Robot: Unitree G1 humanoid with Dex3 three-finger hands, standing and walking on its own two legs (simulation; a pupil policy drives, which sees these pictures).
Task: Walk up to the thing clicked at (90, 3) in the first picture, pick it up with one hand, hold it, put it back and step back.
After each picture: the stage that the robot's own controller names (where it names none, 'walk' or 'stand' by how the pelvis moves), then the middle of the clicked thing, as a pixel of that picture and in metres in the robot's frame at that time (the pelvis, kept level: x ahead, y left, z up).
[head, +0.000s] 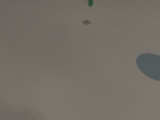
stand; out of the picture +2.35 -0.21 -0.65
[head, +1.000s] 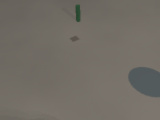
walk; (78, 13) +2.19 +0.15 -0.64
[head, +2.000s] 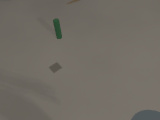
walk; (57, 29) +1.52 +0.34 -0.65
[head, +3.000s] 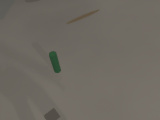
walk; (55, 62) +1.02 +0.31 -0.65
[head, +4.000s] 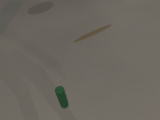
walk; (62, 97) +0.64 +0.22 -0.65
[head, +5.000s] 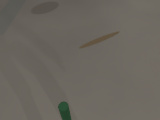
stand; (65, 113) +0.49 +0.16 -0.64
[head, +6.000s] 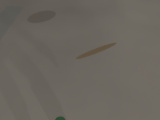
stand; out of the picture +0.43 +0.14 -0.65
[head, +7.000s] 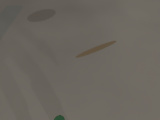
stand; out of the picture +0.43 +0.16 -0.65
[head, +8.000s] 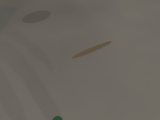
stand; out of the picture +0.43 +0.16 -0.66
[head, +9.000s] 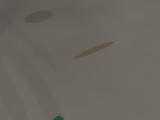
stand; out of the picture +0.43 +0.16 -0.66
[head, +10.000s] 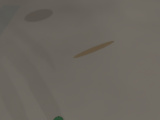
stand; out of the picture +0.42 +0.16 -0.66
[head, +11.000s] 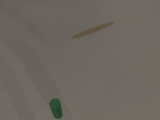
go down; (56, 109) +0.45 +0.15 -0.64
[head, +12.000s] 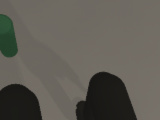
go down; (5, 39) +0.51 +0.20 -0.23
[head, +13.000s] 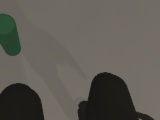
close in; (9, 38) +0.50 +0.20 -0.23
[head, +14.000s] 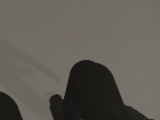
close; out of the picture +0.49 +0.25 -0.16
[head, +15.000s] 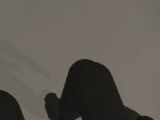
lift; out of the picture +0.48 +0.25 -0.17
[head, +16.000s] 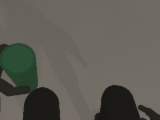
lift; (24, 74) +0.34 +0.18 -0.03
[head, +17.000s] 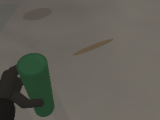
hold; (39, 90) +0.31 +0.13 +0.08
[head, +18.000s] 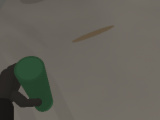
hold; (38, 89) +0.32 +0.14 +0.04
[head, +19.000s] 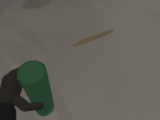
hold; (39, 93) +0.31 +0.14 +0.03
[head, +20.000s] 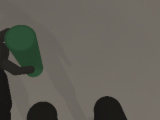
crouch; (28, 56) +0.42 +0.15 -0.04
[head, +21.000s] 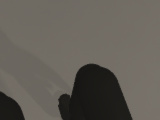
lower; out of the picture +0.47 +0.23 -0.16
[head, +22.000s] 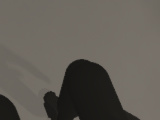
lower; out of the picture +0.47 +0.26 -0.18
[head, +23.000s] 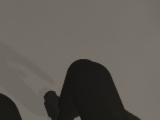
lower; out of the picture +0.47 +0.26 -0.18
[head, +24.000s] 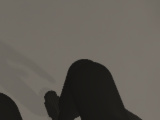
lower; out of the picture +0.47 +0.26 -0.17
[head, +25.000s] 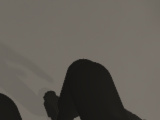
loosen; out of the picture +0.47 +0.26 -0.17
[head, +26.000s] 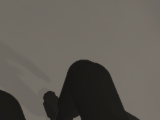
withdraw; out of the picture +0.47 +0.25 -0.18
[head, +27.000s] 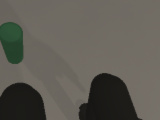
walk; (13, 46) +0.48 +0.21 -0.22
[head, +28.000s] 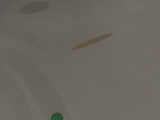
stand; out of the picture +0.42 +0.13 -0.58
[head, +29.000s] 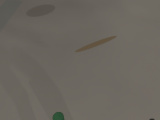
stand; out of the picture +0.44 +0.14 -0.60
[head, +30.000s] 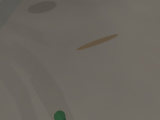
stand; out of the picture +0.43 +0.14 -0.60
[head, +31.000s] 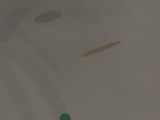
stand; out of the picture +0.46 +0.14 -0.65
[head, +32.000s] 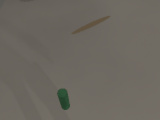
walk; (64, 99) +0.53 +0.16 -0.63
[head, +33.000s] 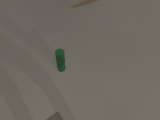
walk; (60, 61) +0.79 +0.15 -0.62
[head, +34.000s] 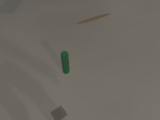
stand; (65, 63) +1.01 +0.17 -0.64
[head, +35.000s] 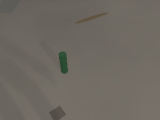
stand; (63, 63) +1.01 +0.17 -0.66
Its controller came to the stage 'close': yes
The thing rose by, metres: 0.69
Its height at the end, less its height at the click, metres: +0.00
